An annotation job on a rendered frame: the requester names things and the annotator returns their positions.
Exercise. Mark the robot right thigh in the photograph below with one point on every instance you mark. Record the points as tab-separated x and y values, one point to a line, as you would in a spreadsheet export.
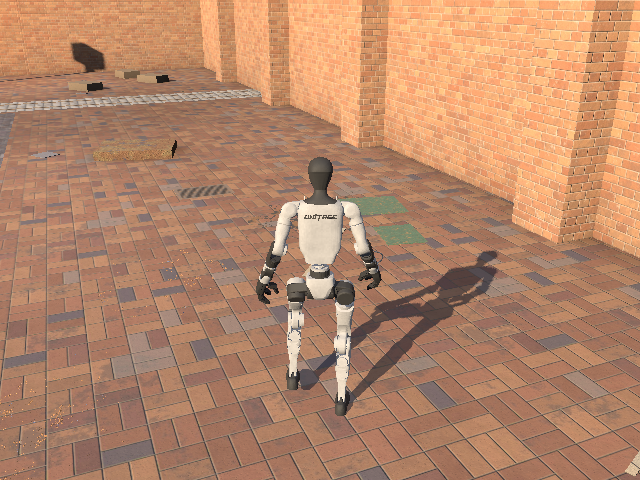
344	294

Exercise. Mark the robot left hand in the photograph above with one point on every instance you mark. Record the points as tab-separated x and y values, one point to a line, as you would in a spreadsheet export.
261	289

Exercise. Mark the left robot upper arm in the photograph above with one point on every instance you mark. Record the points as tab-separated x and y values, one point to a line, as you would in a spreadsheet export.
288	211

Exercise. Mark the robot left forearm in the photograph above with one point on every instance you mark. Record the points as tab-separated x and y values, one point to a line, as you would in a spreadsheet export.
270	266

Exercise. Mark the robot right forearm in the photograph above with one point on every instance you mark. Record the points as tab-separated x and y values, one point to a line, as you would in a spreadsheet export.
370	260

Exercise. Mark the robot left foot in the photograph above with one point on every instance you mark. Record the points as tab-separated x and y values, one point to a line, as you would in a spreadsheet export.
292	382

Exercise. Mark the robot right hand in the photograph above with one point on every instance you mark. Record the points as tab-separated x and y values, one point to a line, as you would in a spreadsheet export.
366	275

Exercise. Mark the right robot upper arm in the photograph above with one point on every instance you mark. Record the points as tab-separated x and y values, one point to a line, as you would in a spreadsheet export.
352	211

